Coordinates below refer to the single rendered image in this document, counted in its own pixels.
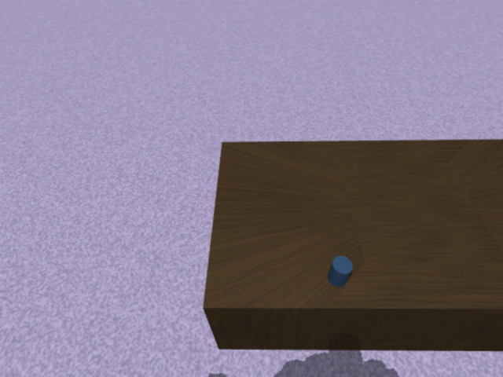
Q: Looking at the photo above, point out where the can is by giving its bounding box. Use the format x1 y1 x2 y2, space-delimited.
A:
328 256 353 287

